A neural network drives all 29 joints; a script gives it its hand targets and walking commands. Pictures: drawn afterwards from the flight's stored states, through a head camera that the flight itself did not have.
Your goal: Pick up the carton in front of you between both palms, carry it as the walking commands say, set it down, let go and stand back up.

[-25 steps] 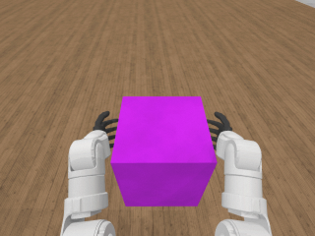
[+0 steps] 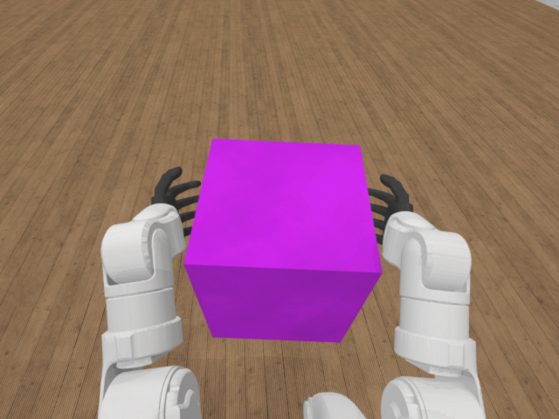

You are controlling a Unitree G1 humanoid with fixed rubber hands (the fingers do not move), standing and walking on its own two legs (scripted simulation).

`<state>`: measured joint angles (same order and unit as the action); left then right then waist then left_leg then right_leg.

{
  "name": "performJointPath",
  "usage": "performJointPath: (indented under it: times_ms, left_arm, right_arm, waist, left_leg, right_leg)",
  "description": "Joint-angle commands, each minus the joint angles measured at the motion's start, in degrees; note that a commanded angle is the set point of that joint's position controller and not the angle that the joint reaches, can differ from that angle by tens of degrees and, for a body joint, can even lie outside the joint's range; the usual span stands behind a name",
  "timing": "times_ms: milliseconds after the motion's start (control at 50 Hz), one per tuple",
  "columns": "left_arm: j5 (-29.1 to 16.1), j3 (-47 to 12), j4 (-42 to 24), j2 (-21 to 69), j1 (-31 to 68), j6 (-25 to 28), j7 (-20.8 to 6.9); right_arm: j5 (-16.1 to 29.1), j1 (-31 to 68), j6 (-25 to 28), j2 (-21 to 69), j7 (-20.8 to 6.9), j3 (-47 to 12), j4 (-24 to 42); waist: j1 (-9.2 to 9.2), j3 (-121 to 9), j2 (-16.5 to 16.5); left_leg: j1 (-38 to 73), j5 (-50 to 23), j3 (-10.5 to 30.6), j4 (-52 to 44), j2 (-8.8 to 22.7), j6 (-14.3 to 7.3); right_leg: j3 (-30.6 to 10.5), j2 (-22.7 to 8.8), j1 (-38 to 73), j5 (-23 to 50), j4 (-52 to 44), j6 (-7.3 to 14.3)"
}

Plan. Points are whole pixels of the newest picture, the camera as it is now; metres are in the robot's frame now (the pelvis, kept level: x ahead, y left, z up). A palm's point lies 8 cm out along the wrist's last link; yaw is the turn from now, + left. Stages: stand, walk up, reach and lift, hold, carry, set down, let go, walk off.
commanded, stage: carry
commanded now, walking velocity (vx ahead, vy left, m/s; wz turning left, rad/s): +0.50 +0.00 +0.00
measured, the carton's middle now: (281, 248) +0.35 -0.01 +0.07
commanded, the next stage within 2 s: none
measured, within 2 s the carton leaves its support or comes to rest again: neither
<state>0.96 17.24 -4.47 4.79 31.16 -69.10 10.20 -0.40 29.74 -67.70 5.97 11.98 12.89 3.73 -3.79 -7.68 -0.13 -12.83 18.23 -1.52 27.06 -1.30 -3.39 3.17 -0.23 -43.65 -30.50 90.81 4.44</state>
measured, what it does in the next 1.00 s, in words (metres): climbs: right foot 0.11 m higher, then left foot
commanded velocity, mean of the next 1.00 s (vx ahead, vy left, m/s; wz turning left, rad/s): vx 0.50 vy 0.00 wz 0.00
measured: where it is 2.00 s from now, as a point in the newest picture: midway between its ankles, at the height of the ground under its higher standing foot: (284, 211)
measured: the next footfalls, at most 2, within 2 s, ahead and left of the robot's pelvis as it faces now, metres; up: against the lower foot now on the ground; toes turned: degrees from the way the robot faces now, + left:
right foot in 0.24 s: +0.32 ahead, -0.16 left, +0.11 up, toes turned -7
left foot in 0.82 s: +0.61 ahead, +0.01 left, +0.11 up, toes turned +5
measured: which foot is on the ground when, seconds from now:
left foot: down 0.00-0.24, up 0.26-0.80, down 0.82-1.00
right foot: up 0.00-0.22, down 0.24-0.84, up 0.86-1.00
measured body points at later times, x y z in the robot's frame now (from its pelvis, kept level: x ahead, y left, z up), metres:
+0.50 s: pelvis +0.24 -0.10 +0.08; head +0.29 -0.09 +0.53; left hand +0.58 +0.08 +0.21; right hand +0.60 -0.22 +0.20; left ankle +0.26 +0.02 -0.51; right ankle +0.28 -0.16 -0.63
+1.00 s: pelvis +0.53 -0.06 +0.11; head +0.55 -0.05 +0.56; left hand +0.89 +0.08 +0.21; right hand +0.86 -0.23 +0.21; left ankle +0.57 +0.01 -0.63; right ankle +0.49 -0.19 -0.54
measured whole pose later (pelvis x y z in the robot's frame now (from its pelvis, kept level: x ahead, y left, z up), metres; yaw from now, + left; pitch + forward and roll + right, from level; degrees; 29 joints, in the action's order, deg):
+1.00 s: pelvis +0.53 -0.06 +0.11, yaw -3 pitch +3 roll -1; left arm 3.6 18.2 -1.1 7.1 31.5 -68.4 8.8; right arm -3.6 30.0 -67.6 8.0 9.8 17.6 1.5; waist -0.9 -2.1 -1.0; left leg -19.7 10.1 -8.4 25.9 -0.7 -5.1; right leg 1.4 -3.0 -31.7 -17.7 66.0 0.4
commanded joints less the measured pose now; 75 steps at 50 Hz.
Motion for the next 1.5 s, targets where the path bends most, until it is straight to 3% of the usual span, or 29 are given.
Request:
performJointPath:
  times_ms: [0, 40, 60, 120, 180, 200, 220, 240, 260, 280, 320, 420, 580, 700, 780, 800, 820, 840, 900, 940, 1060, 1240, 1260, 1280, 1300, 1320, 1380, 1420, 1480]
  left_arm:
    - [-9.0, -31.7, -2.9, 41.1, 35.3, 2.1, -0.2]
    - [-8.2, -32.0, -3.3, 40.5, 35.9, 2.2, 0.2]
    - [-8.2, -32.1, -3.7, 39.9, 36.2, 2.1, 0.3]
    - [-8.1, -33.6, -5.3, 40.6, 37.0, 2.1, 0.4]
    - [-10.1, -36.0, -6.5, 43.2, 37.8, 2.7, 0.0]
    - [-10.6, -36.3, -6.3, 43.3, 36.6, 2.9, -0.1]
    - [-11.0, -37.0, -6.9, 43.6, 35.0, 3.3, -0.2]
    - [-11.6, -37.8, -8.6, 42.9, 34.3, 3.8, -0.4]
    - [-13.0, -39.3, -9.7, 44.4, 35.6, 4.4, -0.6]
    - [-14.6, -40.4, -10.3, 45.2, 34.3, 4.6, -1.2]
    - [-19.0, -44.4, -15.4, 47.9, 40.0, 5.6, -2.6]
    - [-20.7, -45.5, -18.4, 46.9, 39.7, 6.1, -4.3]
    - [-13.5, -36.8, -10.0, 36.9, 31.6, 0.3, -2.2]
    - [-9.1, -30.7, -1.6, 35.5, 33.3, -2.3, -1.7]
    - [-9.0, -30.2, 1.1, 38.4, 36.2, -2.2, -1.7]
    - [-9.2, -30.7, 1.1, 39.4, 37.5, -2.1, -1.7]
    - [-9.7, -31.2, 1.0, 41.9, 38.1, -2.0, -1.8]
    - [-10.0, -31.6, 0.3, 42.9, 40.1, -1.5, -1.8]
    - [-10.9, -34.0, -0.2, 50.5, 41.8, 0.7, -2.7]
    - [-11.2, -36.1, -1.4, 54.2, 41.9, 2.7, -3.6]
    - [-9.8, -40.4, -5.4, 53.0, 32.3, 6.5, -3.5]
    - [-11.8, -46.8, -15.9, 50.9, 13.1, 5.4, -6.0]
    - [-12.0, -47.6, -17.2, 50.9, 10.9, 5.0, -6.3]
    - [-12.2, -47.5, -16.6, 51.9, 6.5, 4.4, -6.7]
    - [-11.5, -46.5, -17.1, 50.8, 3.9, 4.1, -6.9]
    - [-11.3, -46.3, -17.1, 51.4, 1.5, 4.0, -7.1]
    - [-12.3, -47.3, -21.6, 56.2, -1.0, 4.1, -9.0]
    - [-13.6, -48.8, -25.4, 58.5, -0.8, 4.3, -10.1]
    - [-15.1, -50.4, -29.5, 58.3, -4.2, 4.2, -11.3]
  right_arm:
    - [16.1, 44.3, 2.4, 40.6, -3.4, -33.6, 11.3]
    - [16.6, 43.6, 2.4, 40.4, -3.7, -33.5, 10.3]
    - [16.6, 42.6, 2.3, 39.9, -3.8, -33.3, 9.9]
    - [15.9, 40.1, 2.1, 40.6, -4.1, -32.7, 8.5]
    - [15.2, 39.6, 2.1, 41.3, -4.4, -32.5, 9.4]
    - [14.4, 38.3, 2.2, 40.9, -4.4, -32.1, 9.7]
    - [13.4, 37.1, 2.4, 40.0, -4.1, -31.5, 10.4]
    - [12.4, 35.6, 2.7, 39.8, -3.7, -31.3, 11.6]
    - [11.1, 34.6, 3.1, 40.0, -3.6, -30.6, 13.2]
    - [10.5, 36.0, 3.2, 39.5, -3.4, -30.1, 13.3]
    - [9.4, 34.2, 3.8, 40.6, -3.3, -29.6, 14.5]
    - [8.7, 35.4, 4.6, 38.8, -3.3, -32.2, 18.4]
    - [8.6, 32.3, -0.9, 33.0, -2.6, -31.5, 12.7]
    - [8.7, 37.1, -4.1, 35.1, -2.5, -28.3, 3.8]
    - [8.2, 37.3, -3.9, 37.7, -2.6, -25.7, -1.9]
    - [7.8, 36.3, -3.6, 38.3, -2.6, -25.1, -2.5]
    - [6.8, 37.9, -3.2, 37.8, -2.4, -24.1, -2.8]
    - [7.0, 38.5, -2.7, 39.8, -2.4, -24.8, -3.2]
    - [9.8, 42.1, -0.1, 47.6, -4.4, -29.0, 1.5]
    - [12.1, 45.3, 2.0, 51.7, -5.7, -32.2, 4.7]
    - [13.0, 36.0, 5.7, 50.3, -6.6, -36.8, 9.1]
    - [10.3, 11.8, 4.6, 48.8, -8.3, -40.3, 16.0]
    - [10.6, 8.7, 4.1, 48.9, -8.7, -41.0, 16.8]
    - [10.9, 8.1, 3.4, 48.2, -8.9, -41.7, 18.1]
    - [11.9, 7.6, 2.5, 49.2, -9.2, -43.2, 19.8]
    - [12.0, 6.2, 2.1, 48.8, -9.5, -44.0, 21.9]
    - [14.5, 6.1, 2.2, 54.3, -11.2, -47.2, 25.2]
    - [15.2, 3.8, 2.7, 57.3, -12.0, -48.3, 27.2]
    - [14.4, -1.6, 3.0, 57.9, -12.1, -49.0, 29.9]
  waist:
    - [-1.23, -12.9, 2.3]
    - [-0.89, -8.5, 3.5]
    - [0.86, -5.9, 3.4]
    - [1.19, -5.4, 8.5]
    - [4.89, -12.8, 14.8]
    - [7.69, -17.7, 16.2]
    - [12.64, -24.5, 14.7]
    - [13.73, -31.8, 3.5]
    - [11.36, -35.1, -18.5]
    - [9.56, -37.2, -16.9]
    - [8.85, -29.8, -4.2]
    - [7.55, -22.0, -0.4]
    - [7.66, -15.2, -5.1]
    - [8.6, -8.5, -8.4]
    - [3.51, -15.2, -7.9]
    - [0.86, -20.5, -2.5]
    - [1.97, -24.5, 9.5]
    - [1.98, -22.5, 16.1]
    - [2.26, -18.2, 2.3]
    - [2.88, -18.7, 4.7]
    - [2.28, -19.2, 6.2]
    - [2.88, -15.7, 9.6]
    - [3.38, -18.2, 7.7]
    - [4.8, -21.3, 4.6]
    - [5.33, -27.1, -7.8]
    - [5.5, -26.0, -18.7]
    - [5.16, -18.4, -3.8]
    - [4.88, -16.4, -4.1]
    - [4.71, -14.2, -7.1]
  left_leg:
    - [30.4, -5.6, 23.4, -7.4, 19.1, -11.7]
    - [25.1, 1.0, 20.9, -10.9, 18.4, -10.7]
    - [19.5, 5.6, 17.9, -13.8, 15.4, -8.5]
    - [9.1, -6.4, 9.9, -24.4, 13.5, -8.8]
    - [8.8, -58.3, -1.8, -14.0, 12.8, -6.1]
    - [13.3, -75.7, -3.4, -2.9, 13.2, -4.2]
    - [14.4, -79.7, -5.3, 12.6, 12.1, -1.4]
    - [-0.9, -60.9, -2.7, 31.5, 7.4, 0.8]
    - [-16.7, -3.8, 1.2, 51.1, -4.0, 4.0]
    - [-20.5, -1.6, 12.3, 67.6, -5.6, 1.5]
    - [-29.1, -1.0, 10.6, 73.5, -1.3, -0.1]
    - [-35.4, 6.5, 6.0, 60.9, 4.0, -1.1]
    - [-33.8, -11.6, -2.1, 27.5, 5.7, 0.6]
    - [-28.0, -13.2, -7.5, 9.0, 2.4, 0.2]
    - [-1.0, -13.4, -11.1, -1.2, -2.2, -1.3]
    - [12.9, -8.2, -1.7, -0.8, 5.1, -2.2]
    - [24.3, -6.8, 26.8, -4.1, 21.8, -9.1]
    - [28.3, -9.1, 38.1, -10.2, 24.2, -12.8]
    - [19.1, -12.1, 21.1, -9.2, 19.7, -8.5]
    - [15.5, -11.6, 14.8, -11.5, 17.1, -6.1]
    - [22.3, -22.1, 7.3, -13.2, 15.7, -7.3]
    - [26.1, -50.5, -4.6, -2.7, 12.1, -0.9]
    - [20.3, -49.3, -7.3, 4.5, 11.0, 0.8]
    - [10.1, -36.1, -7.9, 13.6, 10.1, 2.4]
    - [-6.2, -17.1, -7.0, 27.9, 5.8, 4.4]
    - [-23.3, 9.1, -3.9, 37.9, -0.4, 4.9]
    - [-28.3, 4.9, 1.5, 39.7, 6.4, 2.7]
    - [-23.9, 0.4, 0.5, 32.3, 7.8, 3.6]
    - [-22.8, -3.7, -2.7, 23.9, 7.1, 5.2]
  right_leg:
    - [-3.6, -2.6, -32.9, -0.2, 19.7, 0.8]
    - [-2.6, -3.7, -36.1, 0.1, 20.7, 0.4]
    - [-1.6, -5.8, -32.2, 0.1, 9.9, 0.3]
    - [3.0, -7.3, -14.0, 1.7, -11.2, 0.0]
    - [12.1, 0.7, 9.6, 5.6, -27.1, 2.6]
    - [12.8, 3.6, 16.5, 5.0, -31.3, 3.0]
    - [12.4, 5.8, 28.6, 9.1, -41.0, 2.8]
    - [-7.2, 0.1, 44.8, 0.2, -52.3, 5.3]
    - [-44.6, -16.4, 51.9, 9.3, -66.2, 13.2]
    - [-50.5, -17.4, 52.5, 22.1, -66.7, 16.3]
    - [-36.9, -16.2, 48.1, 27.9, -59.0, 13.9]
    - [-25.0, -15.3, 42.9, 21.3, -63.2, 11.2]
    - [-9.2, -12.1, 44.8, 34.1, -69.8, 9.0]
    - [-4.4, -10.4, 48.9, 44.1, -70.9, 5.3]
    - [2.9, -8.5, 43.5, 60.1, -52.4, -0.4]
    - [3.9, -8.1, 33.8, 44.9, -39.9, -2.6]
    - [3.3, -1.7, 17.4, 25.8, -26.2, -4.9]
    - [-1.4, 3.9, 4.4, 4.0, -17.0, -4.5]
    - [-5.4, -4.1, 2.1, 10.3, -17.9, -2.8]
    - [-4.2, -4.9, 5.7, 14.1, -23.7, -3.9]
    - [-0.4, -5.4, 2.2, 18.8, -41.0, -6.6]
    - [9.6, 0.6, 20.5, 31.4, -70.3, -4.2]
    - [10.7, 1.0, 32.3, 32.0, -71.9, -3.3]
    - [4.4, -4.9, 45.7, 30.6, -70.5, -1.9]
    - [-16.9, -19.4, 61.7, 35.3, -66.8, 4.1]
    - [-29.6, -24.3, 69.9, 38.1, -71.3, 10.0]
    - [-18.3, -21.7, 58.6, 40.3, -73.8, 6.3]
    - [-11.9, -19.2, 51.6, 35.2, -77.3, 3.4]
    - [-6.1, -16.8, 48.4, 31.2, -80.2, 3.6]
